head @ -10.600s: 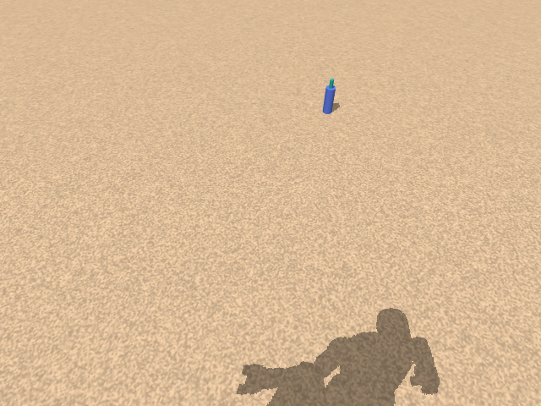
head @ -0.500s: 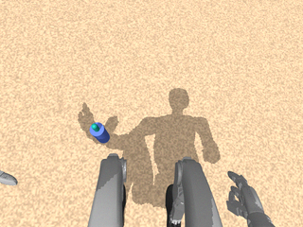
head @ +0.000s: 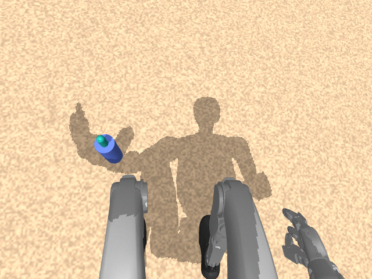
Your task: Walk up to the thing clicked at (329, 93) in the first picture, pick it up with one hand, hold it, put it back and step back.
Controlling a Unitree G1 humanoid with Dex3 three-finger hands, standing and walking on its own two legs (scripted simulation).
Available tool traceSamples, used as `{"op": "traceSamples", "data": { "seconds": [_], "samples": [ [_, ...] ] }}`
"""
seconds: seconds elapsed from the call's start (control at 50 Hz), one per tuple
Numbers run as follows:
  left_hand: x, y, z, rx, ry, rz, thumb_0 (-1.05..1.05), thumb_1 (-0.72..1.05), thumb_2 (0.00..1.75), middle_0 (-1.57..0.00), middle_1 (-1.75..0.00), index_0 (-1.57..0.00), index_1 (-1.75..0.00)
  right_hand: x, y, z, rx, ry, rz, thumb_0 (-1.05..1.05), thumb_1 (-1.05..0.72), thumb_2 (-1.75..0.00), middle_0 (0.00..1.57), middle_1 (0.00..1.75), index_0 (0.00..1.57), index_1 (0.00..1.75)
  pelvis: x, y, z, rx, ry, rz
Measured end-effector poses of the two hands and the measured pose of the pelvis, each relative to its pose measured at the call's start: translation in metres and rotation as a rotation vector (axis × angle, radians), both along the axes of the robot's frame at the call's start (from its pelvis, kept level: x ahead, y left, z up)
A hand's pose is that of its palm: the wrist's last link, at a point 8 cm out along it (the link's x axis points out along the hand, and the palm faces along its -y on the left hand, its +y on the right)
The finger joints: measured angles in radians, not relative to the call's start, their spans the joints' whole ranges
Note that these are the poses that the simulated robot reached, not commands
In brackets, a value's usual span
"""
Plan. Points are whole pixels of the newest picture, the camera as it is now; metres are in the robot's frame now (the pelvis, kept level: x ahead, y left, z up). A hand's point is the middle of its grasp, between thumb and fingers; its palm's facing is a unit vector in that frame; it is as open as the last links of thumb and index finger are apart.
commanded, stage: go down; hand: left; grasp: from the side
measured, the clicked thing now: (108, 148) +0.43 +0.25 -0.34
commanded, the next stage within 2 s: approach in 1.16 s
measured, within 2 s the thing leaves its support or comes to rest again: neither
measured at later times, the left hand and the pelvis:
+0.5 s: hand out of the picture +0.33 +0.43 -0.04, palm faces +0.24 -0.96 -0.14, open 17.6 cm; pelvis -0.01 +0.00 -0.04, yaw -1 degrees
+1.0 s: hand out of the picture +0.34 +0.44 -0.05, palm faces +0.24 -0.96 -0.12, open 17.6 cm; pelvis -0.01 +0.00 -0.06, yaw -1 degrees
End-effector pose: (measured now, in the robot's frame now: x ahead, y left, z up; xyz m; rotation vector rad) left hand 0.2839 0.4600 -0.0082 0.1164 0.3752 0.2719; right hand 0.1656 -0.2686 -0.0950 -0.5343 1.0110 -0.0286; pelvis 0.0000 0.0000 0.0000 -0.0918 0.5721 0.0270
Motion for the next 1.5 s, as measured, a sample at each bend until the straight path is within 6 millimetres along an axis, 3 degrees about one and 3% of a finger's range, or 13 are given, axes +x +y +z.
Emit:
{"op": "traceSamples", "data": {
  "seconds": [0.2,0.56,0.82,1.32,1.42,1.5],
  "samples": [
    [0.010,0.004,-0.011,0.001,-0.059,-0.019,-0.01,-0.58,0.06,-0.07,-0.06,-0.05,-0.07,0.004,0.001,-0.024,-0.006,0.002,0.036,0.00,-0.92,-0.91,0.20,0.30,0.20,0.30,-0.005,-0.001,-0.023,-0.002,-0.008,-0.003],
    [0.015,0.013,-0.018,-0.003,-0.090,-0.015,-0.01,-0.57,0.08,-0.05,-0.06,-0.04,-0.07,-0.010,-0.002,-0.041,-0.011,0.032,0.035,0.00,-0.92,-0.91,0.20,0.30,0.20,0.30,-0.008,-0.001,-0.041,-0.004,-0.011,-0.009],
    [0.023,0.017,-0.030,-0.014,-0.114,-0.031,-0.01,-0.57,0.08,-0.05,-0.05,-0.03,-0.07,-0.014,-0.002,-0.047,-0.032,0.050,0.031,0.00,-0.92,-0.91,0.20,0.30,0.20,0.30,-0.007,0.003,-0.051,-0.015,-0.014,-0.010],
    [0.028,0.022,-0.030,-0.008,-0.175,-0.032,-0.01,-0.56,0.08,-0.06,-0.05,-0.03,-0.07,-0.013,-0.002,-0.058,-0.024,0.037,0.045,0.00,-0.92,-0.91,0.20,0.30,0.20,0.31,-0.011,0.002,-0.065,-0.015,-0.024,-0.011],
    [0.024,0.018,-0.046,-0.041,-0.189,-0.019,-0.01,-0.58,0.06,-0.07,-0.06,-0.04,-0.08,-0.015,-0.004,-0.065,-0.021,0.046,0.061,0.00,-0.92,-0.91,0.20,0.30,0.20,0.31,-0.011,0.001,-0.070,-0.013,-0.026,-0.017],
    [0.026,0.007,-0.080,-0.071,-0.233,-0.017,-0.01,-0.59,0.05,-0.07,-0.06,-0.04,-0.08,-0.016,-0.005,-0.076,-0.033,0.066,0.098,0.00,-0.91,-0.91,0.20,0.30,0.20,0.31,-0.012,0.001,-0.084,-0.013,-0.039,-0.026]
  ]
}}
